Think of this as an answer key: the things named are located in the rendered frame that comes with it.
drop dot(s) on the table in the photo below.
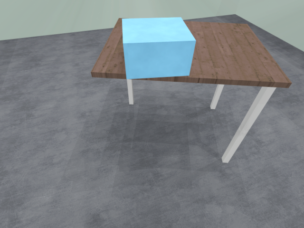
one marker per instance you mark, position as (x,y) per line
(224,54)

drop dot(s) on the carton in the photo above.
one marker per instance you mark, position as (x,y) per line
(157,47)

